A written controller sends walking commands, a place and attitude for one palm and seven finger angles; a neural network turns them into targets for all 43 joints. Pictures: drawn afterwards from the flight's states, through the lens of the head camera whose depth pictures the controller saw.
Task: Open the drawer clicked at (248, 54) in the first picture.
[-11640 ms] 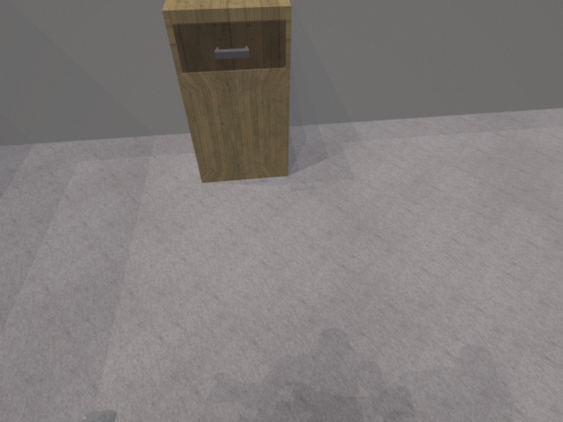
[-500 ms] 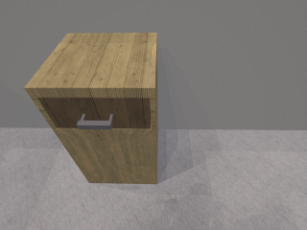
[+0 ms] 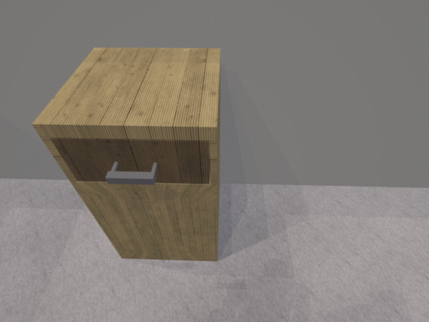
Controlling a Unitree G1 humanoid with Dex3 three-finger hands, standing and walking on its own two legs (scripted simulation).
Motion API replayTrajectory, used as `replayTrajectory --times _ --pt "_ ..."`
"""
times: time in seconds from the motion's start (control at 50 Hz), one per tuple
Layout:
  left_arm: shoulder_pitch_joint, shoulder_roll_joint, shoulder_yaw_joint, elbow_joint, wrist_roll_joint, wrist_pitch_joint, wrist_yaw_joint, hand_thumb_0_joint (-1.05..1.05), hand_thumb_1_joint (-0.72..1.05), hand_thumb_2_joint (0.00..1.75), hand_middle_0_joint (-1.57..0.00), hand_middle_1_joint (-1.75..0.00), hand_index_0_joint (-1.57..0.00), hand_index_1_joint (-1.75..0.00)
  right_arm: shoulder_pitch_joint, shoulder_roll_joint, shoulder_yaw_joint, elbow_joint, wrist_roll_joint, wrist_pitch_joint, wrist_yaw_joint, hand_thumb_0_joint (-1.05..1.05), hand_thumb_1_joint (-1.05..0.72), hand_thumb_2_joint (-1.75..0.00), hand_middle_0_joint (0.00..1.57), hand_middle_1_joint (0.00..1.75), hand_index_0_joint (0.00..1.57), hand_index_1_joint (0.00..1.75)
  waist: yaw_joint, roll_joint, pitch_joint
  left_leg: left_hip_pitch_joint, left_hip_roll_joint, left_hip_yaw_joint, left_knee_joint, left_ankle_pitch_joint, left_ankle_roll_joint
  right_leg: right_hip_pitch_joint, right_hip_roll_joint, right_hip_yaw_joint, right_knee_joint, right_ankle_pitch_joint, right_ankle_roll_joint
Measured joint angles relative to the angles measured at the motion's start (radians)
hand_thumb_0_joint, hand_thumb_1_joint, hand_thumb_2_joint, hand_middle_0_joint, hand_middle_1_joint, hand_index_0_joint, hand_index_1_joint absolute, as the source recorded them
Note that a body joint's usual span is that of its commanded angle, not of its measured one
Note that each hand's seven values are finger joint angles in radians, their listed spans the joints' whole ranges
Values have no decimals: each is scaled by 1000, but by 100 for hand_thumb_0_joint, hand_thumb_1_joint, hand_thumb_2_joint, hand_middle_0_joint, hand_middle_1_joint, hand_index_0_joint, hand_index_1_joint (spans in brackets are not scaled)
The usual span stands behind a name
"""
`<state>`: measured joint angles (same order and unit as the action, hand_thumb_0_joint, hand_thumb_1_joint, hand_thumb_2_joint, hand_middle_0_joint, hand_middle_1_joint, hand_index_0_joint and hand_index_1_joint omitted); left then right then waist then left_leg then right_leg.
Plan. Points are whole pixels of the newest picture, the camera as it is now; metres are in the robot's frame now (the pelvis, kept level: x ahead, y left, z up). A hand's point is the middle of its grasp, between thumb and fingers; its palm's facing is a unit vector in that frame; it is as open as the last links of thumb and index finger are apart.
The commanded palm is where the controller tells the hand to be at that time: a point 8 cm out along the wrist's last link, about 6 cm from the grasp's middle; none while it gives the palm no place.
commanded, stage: raise the hand with hooked fingers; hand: left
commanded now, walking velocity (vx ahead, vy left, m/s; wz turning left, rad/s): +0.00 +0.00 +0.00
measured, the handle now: (133, 171) +0.51 +0.26 -0.08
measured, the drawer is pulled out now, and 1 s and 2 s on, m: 0.00 0.00 0.00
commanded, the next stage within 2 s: move the hooked fingers above the handle in 1.90 s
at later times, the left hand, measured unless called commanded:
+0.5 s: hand (133, 315) +0.15 +0.17 -0.07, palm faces -0.04 -0.18 -0.98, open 9.0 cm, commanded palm +0.15 +0.20 +0.00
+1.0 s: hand (105, 260) +0.23 +0.22 +0.00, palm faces +0.02 -0.11 -0.99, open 12.0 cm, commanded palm +0.21 +0.23 +0.06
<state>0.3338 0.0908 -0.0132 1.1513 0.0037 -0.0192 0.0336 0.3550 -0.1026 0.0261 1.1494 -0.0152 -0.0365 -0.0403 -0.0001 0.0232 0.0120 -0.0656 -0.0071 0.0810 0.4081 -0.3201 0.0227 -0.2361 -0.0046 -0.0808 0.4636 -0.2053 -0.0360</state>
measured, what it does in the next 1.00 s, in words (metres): stands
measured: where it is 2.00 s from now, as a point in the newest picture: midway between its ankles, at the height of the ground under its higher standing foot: outside the picture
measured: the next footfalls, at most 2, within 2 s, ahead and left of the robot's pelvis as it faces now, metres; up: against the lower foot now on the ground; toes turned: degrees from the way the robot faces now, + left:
none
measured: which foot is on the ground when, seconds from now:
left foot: down 0.00-1.00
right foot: down 0.00-1.00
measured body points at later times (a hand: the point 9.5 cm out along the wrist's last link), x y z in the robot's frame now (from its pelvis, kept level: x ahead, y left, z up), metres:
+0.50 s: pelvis -0.02 -0.02 -0.03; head +0.00 -0.03 +0.42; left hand +0.15 +0.17 -0.01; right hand +0.26 -0.23 -0.06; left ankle -0.06 +0.10 -0.74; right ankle +0.03 -0.10 -0.74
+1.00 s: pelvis -0.02 +0.00 -0.02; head +0.02 -0.03 +0.43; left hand +0.22 +0.23 +0.05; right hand +0.15 -0.24 -0.13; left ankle -0.06 +0.10 -0.74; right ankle +0.03 -0.10 -0.74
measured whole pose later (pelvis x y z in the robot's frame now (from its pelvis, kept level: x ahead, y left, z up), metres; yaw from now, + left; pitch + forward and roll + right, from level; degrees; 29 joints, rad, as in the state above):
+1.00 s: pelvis -0.02 +0.00 -0.02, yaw +0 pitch +6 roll +1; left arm 0.23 0.36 -0.07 0.03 1.04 0.00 0.34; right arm 0.18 -0.25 -0.04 0.62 -0.04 0.10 0.01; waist 0.06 0.04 -0.03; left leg -0.32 -0.01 0.09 0.60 -0.38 0.03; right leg -0.48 -0.01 -0.05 0.63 -0.25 -0.04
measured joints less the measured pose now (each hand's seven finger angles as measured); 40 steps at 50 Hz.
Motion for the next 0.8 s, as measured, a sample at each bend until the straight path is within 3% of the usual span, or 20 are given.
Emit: replayTrajectory --times 0.02,0.04,0.06,0.12,0.16,0.2,0.26,0.3,0.36,0.42,0.5,0.56,0.7,0.8 --pt "-2 1 -1 -3 2 -5 7 1 92 90 -20 -30 -20 -30 -3 -1 -2 -5 3 4 4 0 -91 -89 20 30 20 30 2 3 1 -17 5 -1 22 -6 -3 -8 4 -2 4 1 0" --pt "41 19 -40 -149 33 66 17 2 93 90 -20 -30 -20 -30 7 -5 6 -51 18 0 1 0 -91 -89 20 30 20 30 13 -1 10 -24 7 9 37 -14 -3 -21 6 7 19 -1 0" --pt "94 49 -67 -315 70 114 40 5 95 89 -20 -30 -21 -31 24 -11 9 -98 30 -37 -14 0 -91 -89 20 30 20 30 26 -5 14 -24 6 22 40 -18 -1 -33 6 19 38 -7 -1" --pt "180 130 -103 -697 140 152 134 8 96 89 -21 -31 -21 -32 57 -69 -20 -194 63 -160 -54 3 -94 -89 21 30 21 30 28 10 -10 -53 -14 22 62 -24 3 -76 -16 23 96 -35 1" --pt "163 167 -122 -865 250 151 181 8 93 88 -21 -33 -21 -33 35 -123 -31 -259 58 -212 -55 4 -94 -89 21 30 21 30 15 28 -33 -105 -21 16 103 -34 9 -121 -28 18 129 -45 4" --pt "108 190 -139 -976 413 135 231 7 89 86 -20 -35 -21 -35 -15 -172 -45 -337 30 -223 -42 4 -94 -89 21 30 21 30 -1 38 -60 -172 -26 14 156 -48 12 -182 -33 21 172 -57 3" --pt "28 172 -136 -1056 679 88 313 5 82 84 -20 -38 -21 -38 -118 -213 -76 -464 -17 -159 1 3 -93 -89 20 30 20 30 -12 39 -96 -244 -21 31 217 -69 12 -258 -21 48 222 -65 -4" --pt "15 144 -130 -1085 819 45 350 3 77 83 -20 -40 -21 -41 -189 -216 -88 -542 -28 -81 38 2 -92 -89 20 30 20 30 -1 23 -114 -270 -13 55 236 -79 10 -296 -9 71 243 -61 -5" --pt "36 113 -149 -1108 970 -11 386 2 70 80 -21 -44 -21 -45 -271 -205 -93 -638 -23 24 80 2 -92 -89 20 30 20 30 26 -14 -116 -290 -3 75 254 -89 3 -328 4 89 269 -67 -12" --pt "67 108 -178 -1097 1072 -25 426 1 62 77 -22 -49 -22 -49 -326 -193 -92 -698 -21 90 102 1 -92 -89 20 30 20 30 66 -41 -101 -306 4 72 276 -98 -4 -343 8 85 289 -77 -20" --pt "76 141 -180 -1045 1159 0 474 0 51 73 -24 -55 -24 -55 -361 -159 -78 -703 -32 120 104 1 -91 -90 20 30 20 30 125 -61 -111 -346 10 53 308 -110 -11 -374 9 67 312 -90 -29" --pt "44 183 -153 -1022 1169 19 482 0 44 70 -25 -60 -26 -60 -372 -122 -57 -673 -41 121 101 1 -91 -89 20 30 20 30 143 -53 -115 -367 13 28 335 -120 -16 -380 5 42 325 -103 -33" --pt "-89 226 -111 -1047 1069 64 377 0 27 63 -27 -70 -27 -70 -324 -56 0 -603 -43 123 79 1 -91 -89 20 30 21 30 112 3 -89 -341 10 -20 321 -111 -18 -323 -4 -3 282 -96 -30" --pt "-104 231 -97 -1093 1045 35 302 0 16 58 -27 -77 -28 -78 -245 -60 14 -575 -33 129 72 1 -90 -89 21 30 21 30 87 14 -74 -296 7 -4 256 -85 -10 -286 0 13 225 -68 -22"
